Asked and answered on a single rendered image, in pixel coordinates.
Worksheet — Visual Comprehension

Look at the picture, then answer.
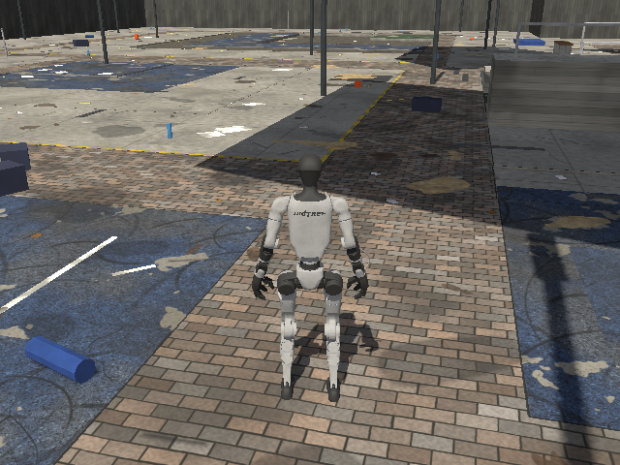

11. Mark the robot right hand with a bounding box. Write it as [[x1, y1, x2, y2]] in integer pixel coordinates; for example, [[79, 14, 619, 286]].
[[347, 273, 369, 299]]

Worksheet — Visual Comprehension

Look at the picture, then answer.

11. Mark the right robot forearm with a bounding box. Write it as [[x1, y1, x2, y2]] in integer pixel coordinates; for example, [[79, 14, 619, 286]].
[[347, 235, 366, 278]]

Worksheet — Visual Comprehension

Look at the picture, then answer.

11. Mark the left robot forearm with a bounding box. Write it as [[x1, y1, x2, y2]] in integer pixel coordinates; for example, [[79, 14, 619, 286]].
[[254, 235, 273, 278]]

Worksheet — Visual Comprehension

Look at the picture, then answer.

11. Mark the robot right upper arm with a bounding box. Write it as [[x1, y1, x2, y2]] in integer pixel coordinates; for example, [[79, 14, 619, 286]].
[[330, 196, 356, 249]]

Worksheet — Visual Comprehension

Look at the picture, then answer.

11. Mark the robot left hand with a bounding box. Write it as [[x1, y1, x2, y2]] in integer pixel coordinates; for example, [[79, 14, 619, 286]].
[[252, 274, 274, 300]]

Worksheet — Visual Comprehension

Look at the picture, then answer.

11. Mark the humanoid robot torso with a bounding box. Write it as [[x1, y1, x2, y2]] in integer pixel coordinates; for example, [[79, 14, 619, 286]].
[[287, 192, 333, 291]]

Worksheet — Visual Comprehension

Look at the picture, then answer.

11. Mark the right robot thigh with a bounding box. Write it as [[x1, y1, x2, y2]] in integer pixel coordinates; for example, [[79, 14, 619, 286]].
[[324, 270, 343, 340]]

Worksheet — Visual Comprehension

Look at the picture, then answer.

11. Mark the robot left upper arm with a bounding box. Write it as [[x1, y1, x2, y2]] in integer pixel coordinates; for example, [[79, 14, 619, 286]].
[[263, 196, 290, 249]]

